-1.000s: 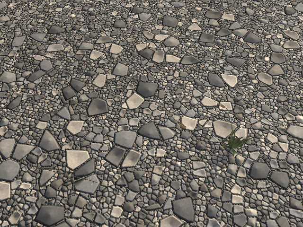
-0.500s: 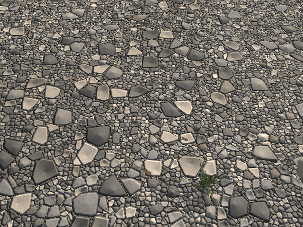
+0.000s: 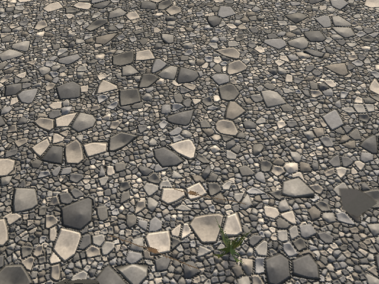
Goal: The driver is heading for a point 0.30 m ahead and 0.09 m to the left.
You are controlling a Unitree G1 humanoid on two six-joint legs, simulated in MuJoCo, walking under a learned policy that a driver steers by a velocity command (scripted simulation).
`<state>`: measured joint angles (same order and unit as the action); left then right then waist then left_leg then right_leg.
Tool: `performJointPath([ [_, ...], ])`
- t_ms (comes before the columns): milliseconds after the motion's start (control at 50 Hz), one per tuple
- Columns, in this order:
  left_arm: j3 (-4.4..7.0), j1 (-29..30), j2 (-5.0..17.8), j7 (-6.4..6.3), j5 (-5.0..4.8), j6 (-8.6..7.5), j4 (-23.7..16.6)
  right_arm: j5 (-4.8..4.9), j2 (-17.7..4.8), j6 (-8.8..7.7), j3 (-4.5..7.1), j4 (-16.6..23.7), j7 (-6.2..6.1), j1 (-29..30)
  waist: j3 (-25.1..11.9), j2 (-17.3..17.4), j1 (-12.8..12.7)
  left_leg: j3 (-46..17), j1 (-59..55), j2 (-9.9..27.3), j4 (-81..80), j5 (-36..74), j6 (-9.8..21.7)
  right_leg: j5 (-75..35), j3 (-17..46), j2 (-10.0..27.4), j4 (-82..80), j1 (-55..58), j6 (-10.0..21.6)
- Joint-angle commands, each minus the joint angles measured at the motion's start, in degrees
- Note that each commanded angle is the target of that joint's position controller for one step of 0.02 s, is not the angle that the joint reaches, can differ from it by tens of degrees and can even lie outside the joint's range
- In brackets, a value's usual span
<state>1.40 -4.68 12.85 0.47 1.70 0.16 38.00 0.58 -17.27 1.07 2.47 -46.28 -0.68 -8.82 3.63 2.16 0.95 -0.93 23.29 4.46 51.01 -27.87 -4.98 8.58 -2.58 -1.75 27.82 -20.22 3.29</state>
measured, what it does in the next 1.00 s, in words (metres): steps on the spot, turning left: left foot, then right foot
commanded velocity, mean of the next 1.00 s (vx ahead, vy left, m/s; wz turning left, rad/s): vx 0.02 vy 0.00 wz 0.38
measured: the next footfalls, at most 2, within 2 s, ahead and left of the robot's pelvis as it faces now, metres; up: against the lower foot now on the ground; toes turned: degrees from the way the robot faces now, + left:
left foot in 0.22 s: +0.02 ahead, +0.14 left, +0.00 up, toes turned +10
right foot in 0.70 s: +0.11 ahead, -0.08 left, +0.00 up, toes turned +29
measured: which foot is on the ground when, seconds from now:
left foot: up 0.00-0.20, down 0.22-0.70, up 0.72-1.00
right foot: down 0.00-0.22, up 0.24-0.68, down 0.70-1.00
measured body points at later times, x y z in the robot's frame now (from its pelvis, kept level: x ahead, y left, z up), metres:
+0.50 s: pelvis +0.00 +0.04 +0.01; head +0.03 +0.08 +0.46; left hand +0.09 +0.36 -0.10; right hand +0.18 -0.21 -0.08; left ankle -0.02 +0.13 -0.73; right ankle +0.05 -0.12 -0.67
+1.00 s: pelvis +0.02 +0.02 +0.01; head +0.05 +0.02 +0.46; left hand -0.01 +0.31 -0.11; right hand +0.26 -0.18 -0.11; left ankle -0.06 +0.13 -0.72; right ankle +0.07 -0.10 -0.73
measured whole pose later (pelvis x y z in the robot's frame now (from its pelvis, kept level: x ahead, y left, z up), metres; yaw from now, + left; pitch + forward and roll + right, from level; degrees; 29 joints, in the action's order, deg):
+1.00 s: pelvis +0.02 +0.02 +0.01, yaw +27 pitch +0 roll +0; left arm 2.3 -10.0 14.6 -1.0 -0.6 0.0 49.3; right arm 1.0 -17.4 1.9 3.2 -44.2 -1.4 -11.0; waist 2.3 1.4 -1.3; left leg -3.3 14.7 0.2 36.4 -23.3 -4.0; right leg 14.0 1.6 -0.3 24.9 -11.2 0.8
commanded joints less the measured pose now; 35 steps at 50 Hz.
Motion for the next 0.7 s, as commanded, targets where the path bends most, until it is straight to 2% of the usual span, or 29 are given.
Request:
performJointPath([
  [20,3.43,1.28,11.07,-1.20,0.10,-0.54,-1.74,0.13,-6.13,0.55,1.43,1.86,-0.72,-3.74,-10.15,-9.35,-0.55,0.78,-5.41,-0.31,-3.27,4.44,-0.16,-13.42,10.17,15.89,-9.63,6.35,11.03],
  [60,3.84,0.89,11.88,-1.95,-0.33,0.04,-0.74,0.24,-6.64,0.96,1.75,2.66,-0.82,-2.48,-8.82,-9.19,-1.33,1.16,-3.62,-0.34,-2.38,3.67,0.72,-7.89,11.25,17.65,-10.50,6.98,11.42],
  [100,3.94,1.08,11.46,-2.46,-0.61,0.45,0.09,0.22,-6.05,1.24,1.87,3.24,-0.77,-1.73,-7.44,-9.04,-1.55,1.49,-2.38,-0.12,-2.30,2.67,1.69,-4.57,11.29,18.66,-10.89,7.42,11.21],
  [160,4.17,2.42,11.11,-2.86,-1.32,0.95,1.00,0.11,-4.78,1.35,1.91,3.14,-0.15,-3.13,-7.25,-8.85,-0.36,3.29,-4.68,-0.80,-7.54,4.33,3.43,-6.36,9.07,18.76,-8.94,8.23,9.86],
  [200,4.48,3.57,11.16,-3.06,-2.59,1.47,1.68,-0.20,-4.65,1.26,2.19,1.95,0.58,-6.92,-7.64,-8.30,2.02,5.12,-10.21,-2.61,-18.12,11.75,5.84,-6.82,5.59,17.07,-4.57,7.12,6.69],
  [220,4.48,1.56,9.98,-3.12,-3.24,1.65,2.80,-0.80,-6.46,1.14,2.69,1.99,0.74,-7.89,-6.21,-4.49,2.08,0.60,-12.57,-1.35,-25.83,18.54,8.40,-1.59,2.36,14.04,1.31,4.39,2.42],
  [240,3.95,-0.19,6.91,-2.91,-1.45,1.62,2.10,-0.91,-12.71,0.92,4.11,3.14,-0.08,-7.86,-5.71,11.25,-0.81,-18.00,-17.20,11.40,-31.13,34.09,13.88,11.53,-5.16,6.46,16.98,-6.05,-4.05],
  [260,4.07,7.10,7.64,-3.32,-1.12,1.29,-0.73,-2.28,-15.30,0.17,4.40,4.37,0.22,-7.23,-3.00,16.11,2.66,-29.71,-14.24,18.63,-35.14,39.12,23.75,29.03,-0.36,-1.59,27.29,-15.32,-5.95],
  [280,4.61,8.06,8.91,-3.38,-1.24,1.19,-0.67,-3.22,-13.74,-1.14,4.05,4.99,0.40,-6.49,-3.86,9.78,2.61,-27.38,-14.47,16.66,-35.14,37.24,24.12,28.27,5.07,-0.02,35.26,-16.44,-5.61],
  [300,5.06,6.19,9.50,-3.34,-1.71,1.29,0.37,-2.45,-12.31,-2.01,3.86,5.18,0.23,-3.89,-4.00,6.83,0.55,-22.23,-15.73,13.25,-33.54,36.73,20.85,23.22,6.60,1.16,37.03,-17.08,-5.25],
  [320,5.35,4.22,9.58,-3.59,-1.50,1.40,1.91,-1.18,-11.11,-2.23,3.76,5.69,0.03,-1.72,-4.62,3.89,-0.49,-19.33,-17.04,10.76,-32.42,36.18,18.12,19.78,6.92,1.68,36.49,-17.38,-5.54],
  [340,5.61,3.48,10.23,-3.81,-1.19,1.45,2.51,-0.10,-9.86,-2.17,3.36,6.01,-0.33,-0.77,-5.24,3.69,-0.85,-18.20,-18.26,9.90,-31.97,37.69,17.03,17.17,7.27,2.11,35.98,-17.30,-6.11],
  [360,5.52,3.34,9.53,-3.72,-1.33,1.25,2.69,0.12,-8.98,-2.01,3.01,6.05,-0.66,-1.44,-6.43,4.06,-0.94,-17.35,-18.60,8.86,-31.39,40.94,16.91,15.31,7.03,1.57,36.58,-15.72,-6.78],
  [400,5.27,2.79,8.64,-3.58,-2.00,0.86,2.89,0.06,-8.86,-1.66,3.12,6.11,-1.06,-3.10,-8.18,4.09,-0.62,-16.57,-21.58,7.80,-30.78,42.88,17.16,13.01,6.92,0.96,33.60,-15.26,-7.63],
  [460,4.86,4.48,8.04,-3.47,-2.23,0.38,2.69,0.23,-10.07,-0.98,3.75,6.24,-1.63,-4.55,-8.06,4.95,0.71,-18.14,-23.52,7.18,-30.48,39.22,17.24,11.68,7.33,0.62,24.61,-14.35,-8.57],
  [540,4.74,4.50,8.70,-2.74,-2.47,-0.19,3.04,0.07,-11.40,-0.09,4.35,7.30,-1.60,-2.98,-6.90,6.95,1.21,-21.22,-18.37,6.27,-30.70,32.57,17.64,11.87,7.57,-0.24,15.99,-7.79,-8.84],
  [620,4.90,2.26,9.78,-1.80,-2.77,-1.23,3.75,0.28,-11.40,0.60,4.44,8.37,-1.15,-0.31,-7.37,8.13,0.72,-25.63,-16.27,5.52,-29.18,34.97,17.32,12.23,7.77,-1.24,8.47,-1.69,-7.91],
  [660,5.05,-1.14,10.11,-1.18,-2.76,-1.87,4.89,0.75,-10.78,1.00,4.18,8.93,-1.31,1.77,-8.53,7.93,-1.09,-26.42,-16.43,4.37,-26.67,36.09,15.73,7.47,7.08,-1.04,0.09,2.91,-6.86],
  [680,5.13,-3.39,10.17,-0.89,-2.61,-2.13,5.84,1.05,-10.02,1.25,3.85,9.20,-1.58,2.50,-8.89,7.31,-2.32,-25.47,-14.90,2.72,-24.98,33.46,13.79,0.15,6.10,-0.45,-7.15,7.54,-5.90],
  [700,5.53,-4.21,12.08,-0.92,-1.97,-2.13,6.13,0.65,-8.21,1.27,3.28,9.01,-1.78,0.54,-9.77,3.96,-1.55,-23.13,-10.85,0.02,-21.58,25.08,10.99,-5.62,9.82,4.71,-9.51,13.45,-3.94],
])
